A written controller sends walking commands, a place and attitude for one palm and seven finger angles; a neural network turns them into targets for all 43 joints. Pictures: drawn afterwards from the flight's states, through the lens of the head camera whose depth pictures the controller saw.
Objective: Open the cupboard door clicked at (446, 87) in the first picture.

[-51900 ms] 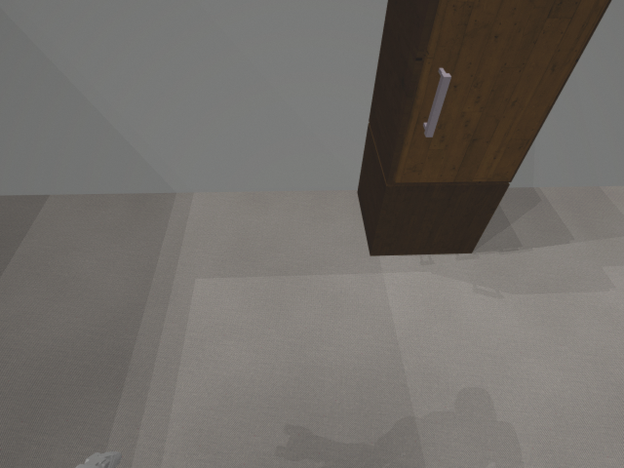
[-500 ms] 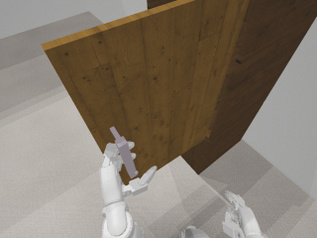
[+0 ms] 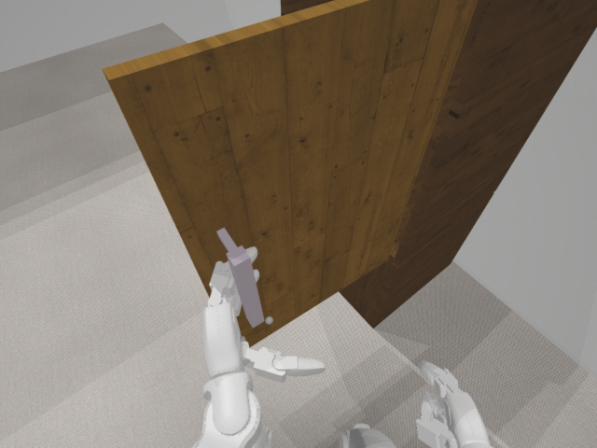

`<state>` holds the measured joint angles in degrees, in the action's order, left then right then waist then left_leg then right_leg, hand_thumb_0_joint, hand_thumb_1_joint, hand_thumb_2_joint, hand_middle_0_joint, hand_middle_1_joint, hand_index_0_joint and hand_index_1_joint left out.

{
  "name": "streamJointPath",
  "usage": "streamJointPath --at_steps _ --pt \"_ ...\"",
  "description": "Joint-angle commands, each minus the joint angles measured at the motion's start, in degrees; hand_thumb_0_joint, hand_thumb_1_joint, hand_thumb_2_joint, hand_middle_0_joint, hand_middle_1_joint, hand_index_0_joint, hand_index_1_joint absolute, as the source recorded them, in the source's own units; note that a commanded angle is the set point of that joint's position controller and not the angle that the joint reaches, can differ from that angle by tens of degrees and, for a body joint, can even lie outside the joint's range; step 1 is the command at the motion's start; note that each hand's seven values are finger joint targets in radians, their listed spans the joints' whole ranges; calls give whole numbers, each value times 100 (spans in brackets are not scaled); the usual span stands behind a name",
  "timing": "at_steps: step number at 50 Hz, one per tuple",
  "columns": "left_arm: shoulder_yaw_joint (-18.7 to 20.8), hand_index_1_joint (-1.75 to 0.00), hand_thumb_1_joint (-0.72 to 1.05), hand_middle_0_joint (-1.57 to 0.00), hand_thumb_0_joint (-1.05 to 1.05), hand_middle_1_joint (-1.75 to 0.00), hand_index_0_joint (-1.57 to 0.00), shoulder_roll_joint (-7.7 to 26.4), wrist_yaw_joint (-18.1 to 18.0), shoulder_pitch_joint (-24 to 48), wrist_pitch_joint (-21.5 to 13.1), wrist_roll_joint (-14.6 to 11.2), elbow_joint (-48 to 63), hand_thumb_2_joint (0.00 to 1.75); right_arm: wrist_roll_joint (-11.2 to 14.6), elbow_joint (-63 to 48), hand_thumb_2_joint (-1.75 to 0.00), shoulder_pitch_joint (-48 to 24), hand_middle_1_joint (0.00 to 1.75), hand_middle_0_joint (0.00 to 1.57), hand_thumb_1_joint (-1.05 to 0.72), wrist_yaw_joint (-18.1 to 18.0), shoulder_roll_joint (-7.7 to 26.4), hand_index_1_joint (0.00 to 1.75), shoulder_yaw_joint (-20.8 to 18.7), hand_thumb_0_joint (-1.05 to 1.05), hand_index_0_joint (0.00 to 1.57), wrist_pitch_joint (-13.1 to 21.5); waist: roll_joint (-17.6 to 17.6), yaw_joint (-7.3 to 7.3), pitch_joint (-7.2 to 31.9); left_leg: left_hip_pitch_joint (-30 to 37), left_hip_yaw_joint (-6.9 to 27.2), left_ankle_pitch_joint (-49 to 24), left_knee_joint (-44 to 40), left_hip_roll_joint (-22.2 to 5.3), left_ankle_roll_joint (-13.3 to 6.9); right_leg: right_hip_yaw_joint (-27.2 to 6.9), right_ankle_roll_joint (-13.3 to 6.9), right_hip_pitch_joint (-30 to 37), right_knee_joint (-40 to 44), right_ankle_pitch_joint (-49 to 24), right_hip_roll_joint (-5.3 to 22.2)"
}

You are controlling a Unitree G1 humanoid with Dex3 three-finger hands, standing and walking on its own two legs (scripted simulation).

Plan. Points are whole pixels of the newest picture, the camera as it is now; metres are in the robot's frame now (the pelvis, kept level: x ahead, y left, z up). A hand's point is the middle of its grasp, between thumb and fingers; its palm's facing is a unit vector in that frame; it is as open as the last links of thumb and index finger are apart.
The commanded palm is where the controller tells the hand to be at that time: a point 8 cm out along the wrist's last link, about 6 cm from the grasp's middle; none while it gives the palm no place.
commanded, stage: slide the hand sideways off the handle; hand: left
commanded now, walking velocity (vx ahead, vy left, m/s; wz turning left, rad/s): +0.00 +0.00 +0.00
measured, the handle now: (241, 281) +0.33 +0.09 +0.05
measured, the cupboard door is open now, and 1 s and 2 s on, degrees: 86 90 90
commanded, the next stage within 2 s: draw the hand back to the body in 1.24 s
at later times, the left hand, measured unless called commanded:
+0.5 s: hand (261, 359) +0.23 +0.06 +0.05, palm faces -0.14 -0.99 +0.02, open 16.1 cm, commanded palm +0.20 +0.12 +0.04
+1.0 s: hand (221, 388) +0.19 +0.10 +0.04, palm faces -0.12 -0.99 +0.00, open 16.0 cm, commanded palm +0.16 +0.17 +0.04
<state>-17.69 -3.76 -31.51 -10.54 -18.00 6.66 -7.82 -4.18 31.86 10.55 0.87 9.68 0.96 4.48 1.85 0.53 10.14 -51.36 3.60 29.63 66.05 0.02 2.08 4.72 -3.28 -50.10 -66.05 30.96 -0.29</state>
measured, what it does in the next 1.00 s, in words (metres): stands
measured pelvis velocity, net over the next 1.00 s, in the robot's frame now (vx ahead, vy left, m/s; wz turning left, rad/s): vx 0.00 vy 0.02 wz -0.02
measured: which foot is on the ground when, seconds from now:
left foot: down 0.00-1.00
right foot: down 0.00-1.00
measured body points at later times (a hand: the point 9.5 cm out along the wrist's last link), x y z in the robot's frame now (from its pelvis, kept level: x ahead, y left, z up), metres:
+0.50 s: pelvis +0.00 +0.02 -0.01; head +0.06 +0.01 +0.43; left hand +0.23 +0.11 +0.05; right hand +0.17 -0.20 -0.09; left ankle +0.03 +0.14 -0.65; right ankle +0.02 -0.09 -0.65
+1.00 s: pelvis +0.00 +0.02 -0.02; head +0.07 +0.01 +0.42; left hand +0.19 +0.15 +0.05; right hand +0.20 -0.20 -0.09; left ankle +0.03 +0.14 -0.65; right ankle +0.02 -0.09 -0.65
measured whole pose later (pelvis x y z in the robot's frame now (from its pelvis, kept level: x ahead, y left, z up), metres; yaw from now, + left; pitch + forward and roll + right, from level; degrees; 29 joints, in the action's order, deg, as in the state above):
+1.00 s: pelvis +0.00 +0.02 -0.02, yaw -1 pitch +16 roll -1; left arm -11.6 7.3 1.2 -33.2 -23.0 -2.4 13.9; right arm -0.2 20.7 13.3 -0.4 11.0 0.7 1.4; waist 1.5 0.0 10.0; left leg -56.3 2.2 33.3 73.2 0.0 0.6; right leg 3.3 -1.9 -55.1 -72.3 33.7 -0.2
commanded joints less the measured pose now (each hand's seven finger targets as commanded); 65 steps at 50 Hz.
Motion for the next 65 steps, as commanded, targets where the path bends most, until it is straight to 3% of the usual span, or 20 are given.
streamJointPath --at_steps 1,2,3,4,5,7,9,12,16,19,21,22,25,33,35,38,44,50,60,65 --pt "-41 -30 -50 -15 0 -30 -15 -1015 -210 868 -265 57 1132 30 14 -925 -90 -457 30 20 -90 -9 509 30 -208 0 20 288 -555 46 1203 701 -185 -840 -740 178 -249 -239 144 779 1294 -1052 54" --pt "-17 -30 -50 -15 0 -30 -15 -991 -211 894 -259 54 1125 30 14 -912 -90 -447 30 20 -90 -10 513 30 -206 0 20 283 -632 38 1215 673 -181 -809 -741 186 -249 -249 151 799 1304 -1012 61" --pt "-1121 -30 -50 -15 0 -30 -15 -158 957 912 -544 652 1377 30 89 -843 -90 -25 30 20 -90 32 802 30 -231 0 20 277 -793 595 834 638 -237 -828 -539 171 -374 -494 200 539 1259 -1446 154" --pt "-607 -30 -50 -15 0 -30 -15 262 1610 1075 -813 402 1715 30 104 -981 -90 -46 30 20 -90 12 726 30 -278 0 20 254 -572 364 1229 529 -239 -898 -478 187 -389 -563 171 845 1149 -1688 211" --pt "-542 -30 -50 -15 0 -30 -15 454 2110 1029 -942 240 1936 30 132 -1077 -90 -100 30 20 -90 -8 763 30 -290 0 20 228 -293 321 1462 595 -271 -1016 -426 193 -403 -616 134 997 1045 -1896 221" --pt "-556 -30 -50 -15 0 -30 -15 419 2923 785 -1073 -208 2055 30 231 -1269 -90 -99 30 20 -90 -38 728 30 -271 0 20 260 -301 330 1441 645 -242 -933 -414 181 -395 -614 136 903 1010 -1739 218" --pt "-450 -30 -50 -15 0 -30 -15 169 3209 474 -970 -766 2151 30 342 -1510 -90 -110 30 20 -90 -70 701 30 -246 0 20 287 -323 264 1240 619 -216 -699 -496 189 -379 -545 139 791 1109 -1226 159" --pt "-142 -30 -50 -15 0 -30 -15 133 2959 115 -743 -1030 2237 30 373 -1684 -90 -107 30 20 -90 -94 745 30 -252 0 20 269 -565 169 1093 543 -156 -538 -569 173 -354 -399 141 628 1077 -782 97" --pt "71 -30 -50 -15 0 -30 -15 383 2466 -335 -683 -664 2515 30 315 -1836 -90 -22 30 20 -90 -40 743 30 -271 0 20 185 -503 44 1335 508 -173 -798 -526 169 -331 -327 113 627 808 -1049 80" --pt "57 -30 -50 -15 0 -30 -15 430 2348 -657 -709 -477 2586 30 302 -1899 -90 26 30 20 -90 5 723 30 -271 0 20 112 -531 46 1203 455 -198 -820 -518 164 -318 -328 110 576 758 -1134 66" --pt "237 -30 -50 -15 0 -30 -15 608 2327 -965 -717 -448 2686 30 292 -1960 -90 18 30 20 -90 19 714 30 -270 0 20 67 -386 -89 1336 427 -239 -898 -530 175 -299 -355 84 716 714 -1210 63" --pt "252 -30 -50 -15 0 -30 -15 615 2339 -1012 -723 -464 2679 30 297 -1956 -90 39 30 20 -90 19 705 30 -262 0 20 47 -471 -27 1236 417 -234 -846 -530 166 -303 -347 97 668 738 -1196 49" --pt "320 -30 -50 -15 0 -30 -15 685 2415 -1315 -757 -519 2842 30 317 -2020 -90 30 30 20 -90 16 716 30 -258 0 20 10 -348 -69 1165 394 -226 -872 -544 164 -299 -331 82 683 719 -1216 23" --pt "318 -30 -50 -15 0 -30 -15 766 2699 -1609 -929 -692 3122 30 334 -2054 -90 54 30 20 -90 -33 743 30 -243 0 20 34 -340 66 949 294 -155 -684 -441 147 -295 -268 116 352 615 -1012 -8" --pt "559 -30 -50 -15 0 -30 -15 958 2759 -1868 -968 -734 3174 30 338 -2051 -90 53 30 20 -90 -61 758 30 -273 0 20 46 -323 -30 1128 281 -156 -860 -384 153 -297 -278 95 469 540 -1178 -27" --pt "491 -30 -50 -15 0 -30 -15 880 2883 -2021 -960 -814 3239 30 360 -2092 -90 69 30 20 -90 -66 747 30 -273 0 20 41 -331 -14 1117 313 -160 -859 -381 157 -294 -265 117 417 523 -1204 -29" --pt "775 -30 -50 -15 0 -30 -15 1099 3043 -2266 -855 -939 3307 30 389 -2127 -90 51 30 20 -90 -132 741 30 -292 0 20 -4 -428 -4 1002 136 -199 -696 -314 174 -313 -336 156 456 625 -1084 -36" --pt "1300 -30 -50 -15 0 -30 -15 1399 3248 -2616 -858 -1166 3339 30 419 -2063 -90 0 30 20 -90 -206 721 30 -339 0 20 -41 -342 -124 1049 8 -211 -804 -263 180 -304 -385 145 660 633 -1177 -59" --pt "1583 -30 -50 -15 0 -30 -15 1609 3871 -2796 -1062 -1568 3464 30 477 -1951 -90 -45 30 20 -90 -332 754 30 -402 0 20 58 -272 -50 1100 -129 -204 -810 -78 165 -314 -535 201 645 662 -1230 -33" --pt "1411 -30 -50 -15 0 -30 -15 1560 4105 -2612 -1031 -1669 3509 30 480 -1944 -90 -44 30 20 -90 -382 812 30 -409 0 20 142 -285 47 964 -217 -164 -654 15 154 -342 -519 207 376 640 -899 -36"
